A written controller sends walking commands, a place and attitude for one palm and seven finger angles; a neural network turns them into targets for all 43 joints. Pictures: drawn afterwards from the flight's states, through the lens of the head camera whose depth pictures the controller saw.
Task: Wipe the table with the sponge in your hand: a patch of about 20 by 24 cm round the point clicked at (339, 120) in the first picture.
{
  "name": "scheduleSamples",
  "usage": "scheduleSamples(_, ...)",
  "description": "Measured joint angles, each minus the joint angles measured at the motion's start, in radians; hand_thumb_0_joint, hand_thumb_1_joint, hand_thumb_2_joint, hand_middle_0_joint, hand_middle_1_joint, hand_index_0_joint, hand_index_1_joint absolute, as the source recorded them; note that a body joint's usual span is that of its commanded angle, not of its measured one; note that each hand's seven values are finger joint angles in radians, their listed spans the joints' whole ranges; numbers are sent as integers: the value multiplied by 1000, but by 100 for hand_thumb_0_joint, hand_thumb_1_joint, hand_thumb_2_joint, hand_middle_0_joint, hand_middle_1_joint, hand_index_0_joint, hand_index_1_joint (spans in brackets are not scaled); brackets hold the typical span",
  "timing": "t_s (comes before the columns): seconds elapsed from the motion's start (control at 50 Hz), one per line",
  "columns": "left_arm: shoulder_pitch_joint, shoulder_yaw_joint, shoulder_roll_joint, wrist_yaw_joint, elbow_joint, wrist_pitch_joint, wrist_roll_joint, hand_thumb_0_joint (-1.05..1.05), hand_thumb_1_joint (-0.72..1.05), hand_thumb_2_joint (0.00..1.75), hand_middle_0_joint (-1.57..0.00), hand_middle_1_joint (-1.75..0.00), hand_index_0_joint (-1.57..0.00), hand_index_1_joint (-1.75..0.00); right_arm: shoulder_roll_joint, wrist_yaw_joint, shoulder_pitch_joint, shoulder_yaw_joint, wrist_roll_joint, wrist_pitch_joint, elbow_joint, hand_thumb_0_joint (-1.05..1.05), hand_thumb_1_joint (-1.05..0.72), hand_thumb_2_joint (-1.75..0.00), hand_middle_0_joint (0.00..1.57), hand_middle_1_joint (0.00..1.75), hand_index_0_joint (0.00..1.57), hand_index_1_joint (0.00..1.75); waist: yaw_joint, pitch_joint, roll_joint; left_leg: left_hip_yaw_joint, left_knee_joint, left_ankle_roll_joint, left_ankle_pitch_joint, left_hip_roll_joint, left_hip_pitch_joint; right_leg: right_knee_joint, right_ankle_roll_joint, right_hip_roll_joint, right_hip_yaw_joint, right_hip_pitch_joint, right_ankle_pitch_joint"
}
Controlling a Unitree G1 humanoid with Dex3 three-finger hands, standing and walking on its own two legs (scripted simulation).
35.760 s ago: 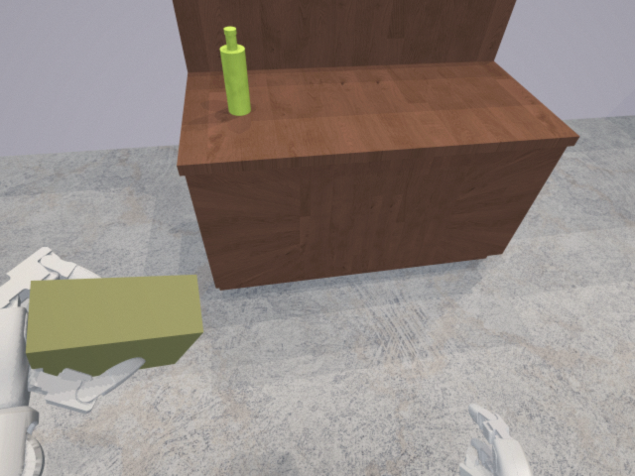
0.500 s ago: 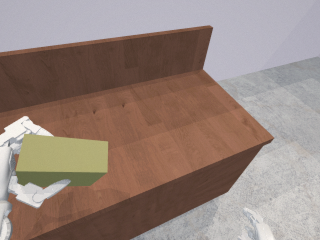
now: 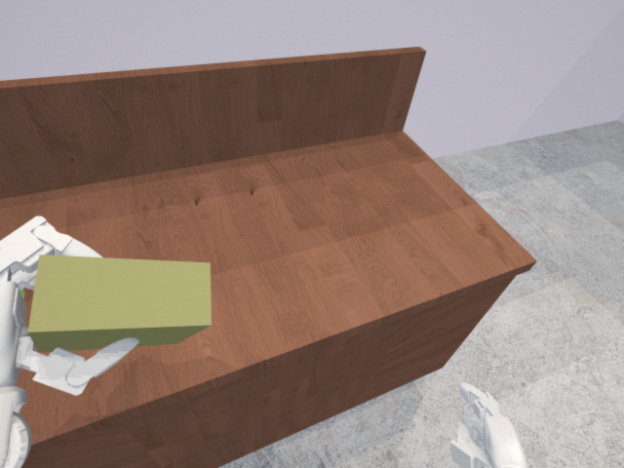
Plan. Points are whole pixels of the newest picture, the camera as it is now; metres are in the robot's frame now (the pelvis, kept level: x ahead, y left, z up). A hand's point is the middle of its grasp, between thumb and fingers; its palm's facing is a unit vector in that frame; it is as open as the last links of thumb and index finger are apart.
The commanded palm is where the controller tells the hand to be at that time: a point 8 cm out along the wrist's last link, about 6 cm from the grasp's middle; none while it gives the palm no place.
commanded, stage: step back with the hand held close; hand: left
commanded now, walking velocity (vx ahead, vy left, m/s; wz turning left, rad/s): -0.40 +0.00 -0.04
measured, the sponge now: (147, 308) +0.23 +0.19 +0.15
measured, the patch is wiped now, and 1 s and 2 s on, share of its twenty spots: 1.00 1.00 1.00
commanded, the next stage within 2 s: stop stepping back and stand still in 0.72 s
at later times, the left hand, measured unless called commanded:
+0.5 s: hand (67, 388) +0.14 +0.21 +0.18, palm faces +0.26 -0.89 -0.38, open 10.0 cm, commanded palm +0.10 +0.27 +0.20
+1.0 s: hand out of the picture -0.02 +0.25 +0.18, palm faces +0.36 -0.86 -0.37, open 10.0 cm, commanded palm -0.06 +0.28 +0.20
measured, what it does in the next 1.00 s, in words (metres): walks backwards: right foot, then left foot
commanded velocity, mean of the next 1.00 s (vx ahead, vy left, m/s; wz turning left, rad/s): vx -0.26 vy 0.01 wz -0.01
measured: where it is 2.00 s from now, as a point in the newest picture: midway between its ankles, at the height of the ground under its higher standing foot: outside the picture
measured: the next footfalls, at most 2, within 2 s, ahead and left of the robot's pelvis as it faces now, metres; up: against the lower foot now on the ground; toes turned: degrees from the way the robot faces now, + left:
right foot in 0.32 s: -0.03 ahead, -0.15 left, +0.00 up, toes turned +2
left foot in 0.58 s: -0.03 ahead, +0.07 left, +0.00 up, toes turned -2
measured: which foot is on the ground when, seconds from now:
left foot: down 0.00-0.42, up 0.44-0.56, down 0.58-0.98, up 1.00-1.00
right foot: down 0.00-0.08, up 0.10-0.30, down 0.32-0.60, up 0.62-0.96, down 0.98-1.00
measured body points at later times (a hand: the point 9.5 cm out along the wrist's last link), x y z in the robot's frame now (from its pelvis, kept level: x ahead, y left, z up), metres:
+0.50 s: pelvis -0.07 -0.01 +0.00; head -0.07 +0.04 +0.45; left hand +0.12 +0.26 +0.20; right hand +0.09 -0.24 -0.06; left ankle +0.01 +0.07 -0.71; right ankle -0.07 -0.15 -0.72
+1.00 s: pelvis -0.24 +0.01 +0.00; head -0.26 +0.05 +0.45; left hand -0.04 +0.30 +0.20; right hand -0.07 -0.21 -0.05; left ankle -0.08 +0.07 -0.71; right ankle -0.29 -0.11 -0.73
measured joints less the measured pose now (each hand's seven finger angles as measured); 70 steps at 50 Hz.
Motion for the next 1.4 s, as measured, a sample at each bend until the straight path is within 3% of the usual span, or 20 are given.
scheduleSamples(0.08,9,1,13,4,-29,2,3,-1,-50,105,-75,-134,-75,-135,-1,-6,-17,-4,0,7,-3,1,-90,-90,20,30,20,30,-3,12,-23,8,2,17,31,-5,-14,20,9,-7,4,-21,3)
scheduleSamples(0.2,-4,46,37,6,-20,8,31,-1,-50,105,-75,-133,-75,-135,22,1,-7,-15,-22,-21,15,1,-91,-90,20,30,20,30,1,17,-32,13,-64,28,76,-3,9,201,16,18,68,4,-164)
scheduleSamples(0.32,-25,33,9,9,-12,6,18,-1,-50,105,-75,-134,-75,-136,38,20,-20,12,-22,-37,46,1,-90,-90,20,30,20,30,14,19,-27,28,-142,12,148,22,-2,-52,5,2,89,153,-98)
scheduleSamples(0.4,-31,-1,11,-15,-11,-5,15,-1,-50,105,-75,-134,-75,-136,36,28,-46,11,-10,-27,49,1,-90,-90,20,30,20,30,-2,54,22,2,-139,-4,181,64,-29,-128,26,41,69,164,-41)
scheduleSamples(0.54,66,-12,55,-22,-68,-31,-4,-1,-50,105,-75,-134,-75,-135,11,7,30,-20,5,17,38,1,-90,-90,20,30,20,30,-28,-18,-13,-32,136,-66,-64,13,-42,-47,24,22,63,88,-49)
scheduleSamples(0.6,22,9,68,-16,-42,-34,-7,-1,-51,105,-75,-133,-75,-135,-14,-5,43,-29,9,27,33,1,-91,-90,20,30,20,30,-43,-33,-31,-25,-1,-20,-47,5,28,5,42,-6,46,23,-53)
scheduleSamples(0.66,-5,54,73,0,1,-8,-7,-1,-50,105,-75,-134,-75,-135,-1,3,11,-31,-2,19,35,1,-91,-90,20,30,20,30,-28,2,-77,20,-35,29,13,-12,22,178,17,-5,96,-56,-184)
scheduleSamples(0.72,5,50,49,13,-3,32,-9,-1,-50,105,-75,-134,-75,-136,15,24,3,-25,-5,-20,30,1,-91,-90,20,30,20,30,-21,25,-79,42,-94,32,77,0,46,312,12,11,112,-85,-223)
scheduleSamples(0.78,14,13,26,17,-38,58,-1,-1,-50,105,-75,-134,-75,-136,29,33,11,-13,-2,-47,30,1,-91,-90,20,30,20,30,-22,29,-67,38,-147,31,131,14,56,317,17,7,94,-59,-188)
scheduleSamples(0.88,12,-5,34,14,-52,48,13,-1,-50,105,-75,-134,-75,-136,51,30,26,5,-6,-57,48,1,-90,-90,20,30,20,30,-28,1,-32,9,-196,20,190,37,23,272,16,20,69,39,-178)
scheduleSamples(0.94,7,17,50,14,-21,50,7,-1,-50,105,-75,-134,-75,-136,57,28,35,16,-3,-53,50,1,-90,-90,20,30,20,30,-24,-19,-18,5,-209,2,179,36,-6,113,-6,24,38,147,-202)
scheduleSamples(0.98,2,35,67,11,-7,56,3,-1,-50,105,-75,-134,-75,-136,52,28,38,25,0,-49,36,1,-90,-90,20,30,20,30,-14,-21,-26,18,-150,-21,103,18,-49,-79,-39,7,14,244,-130)
scheduleSamples(1.04,-22,-20,18,-10,34,49,-9,-1,-50,105,-75,-134,-75,-136,9,30,42,14,18,-29,64,1,-90,-90,20,30,20,30,-10,-11,54,-40,303,-54,-76,7,-172,-93,-18,38,-29,259,-99)
scheduleSamples(1.08,-15,-39,6,-30,56,34,-21,-1,-50,105,-75,-134,-75,-136,13,35,70,7,34,-5,86,1,-90,-90,20,30,20,30,3,-49,25,-45,567,-55,-64,-14,-197,-79,-1,26,-20,238,-98)
scheduleSamples(1.12,-18,-39,3,-40,88,18,-17,-1,-51,105,-75,-134,-75,-136,16,35,96,9,39,16,86,1,-90,-90,20,30,20,30,-3,-92,-16,-32,632,-40,-51,4,-165,-70,6,6,-14,196,-87)
scheduleSamples(1.16,-40,-37,5,-39,111,16,-7,-1,-51,105,-75,-134,-75,-135,7,33,112,6,44,20,70,1,-91,-90,20,30,20,30,-18,-116,-41,-18,497,-18,-86,40,-80,-45,11,-15,-17,137,-77)
scheduleSamples(1.22,-58,-17,8,-22,73,22,-6,-1,-51,105,-75,-134,-75,-135,-39,18,113,-6,44,-3,20,1,-90,-90,20,30,20,30,-48,-103,-25,-26,75,8,-179,83,114,76,16,-33,-34,16,-103)
scheduleSamples(1.26,-34,32,37,-4,44,17,-3,-1,-51,105,-75,-134,-75,-136,-22,7,73,-20,38,-16,24,1,-91,-90,20,30,20,30,-56,-66,-70,17,85,-4,-240,45,100,238,3,-61,5,-74,-188)
scheduleSamples(1.32,33,72,54,6,30,24,1,-1,-51,105,-75,-134,-75,-136,18,19,69,-17,27,-46,32,1,-91,-90,20,30,20,30,-63,-50,-97,71,66,-7,-148,23,124,418,2,-52,21,-140,-234)
scheduleSamples(1.4,26,30,38,-9,60,12,1,-1,-51,105,-75,-134,-75,-136,41,45,116,9,34,-71,67,1,-91,-90,20,30,20,30,-60,-52,-71,61,-19,-5,-85,16,165,376,1,-56,-14,-126,-148)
